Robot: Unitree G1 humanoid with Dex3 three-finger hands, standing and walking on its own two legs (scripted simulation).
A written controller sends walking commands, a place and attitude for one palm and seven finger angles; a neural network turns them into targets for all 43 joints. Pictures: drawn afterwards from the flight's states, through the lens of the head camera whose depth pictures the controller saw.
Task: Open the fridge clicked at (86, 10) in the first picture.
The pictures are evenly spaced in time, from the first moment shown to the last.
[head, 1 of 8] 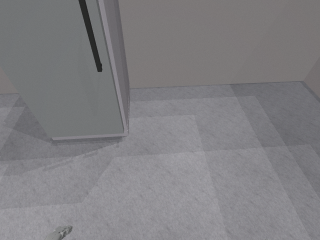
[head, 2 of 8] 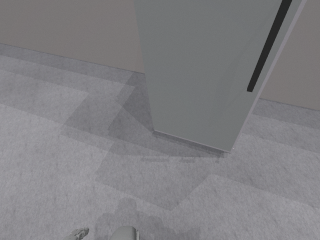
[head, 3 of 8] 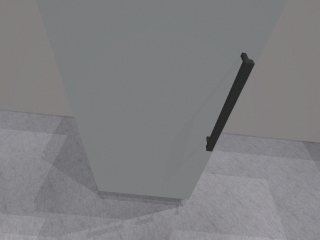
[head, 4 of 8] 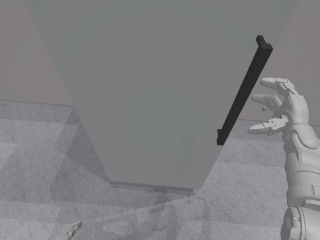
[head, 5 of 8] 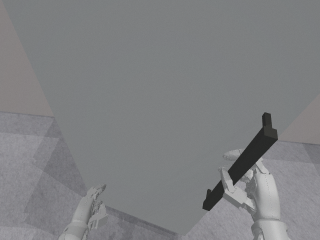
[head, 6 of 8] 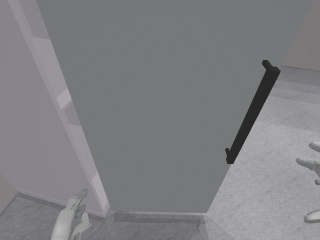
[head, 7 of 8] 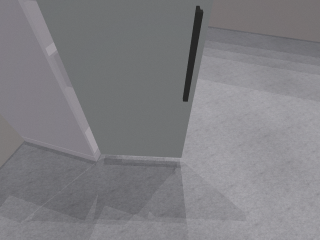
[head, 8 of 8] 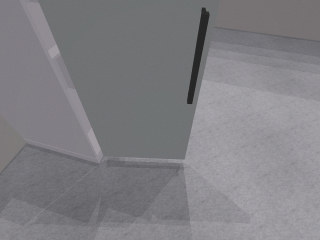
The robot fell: no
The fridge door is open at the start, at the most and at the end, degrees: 0 82 76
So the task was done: yes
